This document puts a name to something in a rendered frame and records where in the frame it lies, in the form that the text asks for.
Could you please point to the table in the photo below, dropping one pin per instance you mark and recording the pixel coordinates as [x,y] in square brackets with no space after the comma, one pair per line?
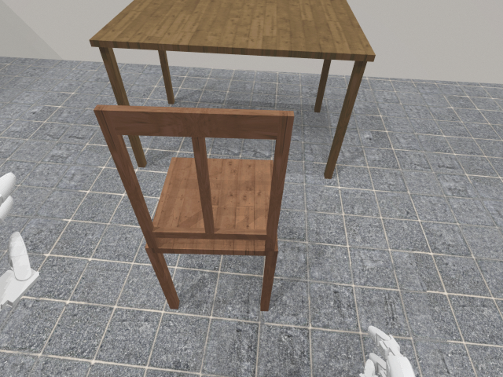
[316,29]

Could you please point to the right robot hand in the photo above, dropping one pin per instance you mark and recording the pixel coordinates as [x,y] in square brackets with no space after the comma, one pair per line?
[396,364]

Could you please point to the chair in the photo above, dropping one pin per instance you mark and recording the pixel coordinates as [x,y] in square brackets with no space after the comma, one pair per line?
[207,206]

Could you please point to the left robot hand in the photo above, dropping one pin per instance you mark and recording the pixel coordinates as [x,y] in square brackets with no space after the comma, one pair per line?
[16,282]

